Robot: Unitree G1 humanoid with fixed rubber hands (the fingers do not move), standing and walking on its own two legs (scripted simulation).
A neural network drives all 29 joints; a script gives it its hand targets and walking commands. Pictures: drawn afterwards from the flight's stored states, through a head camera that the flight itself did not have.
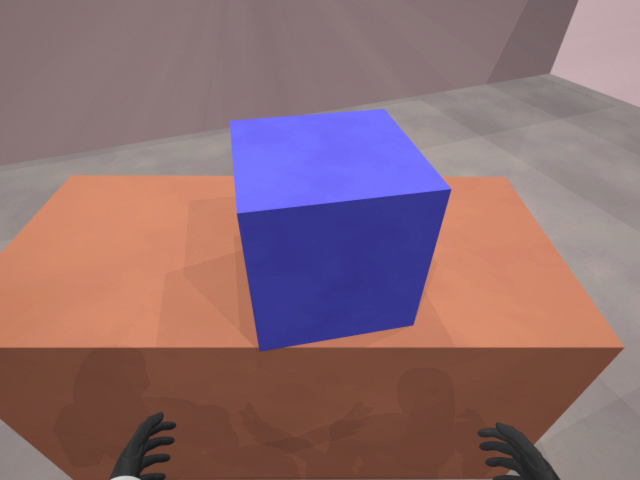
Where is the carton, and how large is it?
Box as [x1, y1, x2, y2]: [230, 109, 450, 351]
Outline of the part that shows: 384,109 230,121 237,217 260,351 413,324 450,192 450,188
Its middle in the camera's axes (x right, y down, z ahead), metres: +0.01 -0.03 +0.68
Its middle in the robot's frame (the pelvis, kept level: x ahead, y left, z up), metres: +0.54 +0.01 +0.05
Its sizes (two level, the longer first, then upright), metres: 0.279 0.270 0.294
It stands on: a pedestal, 0.66 m high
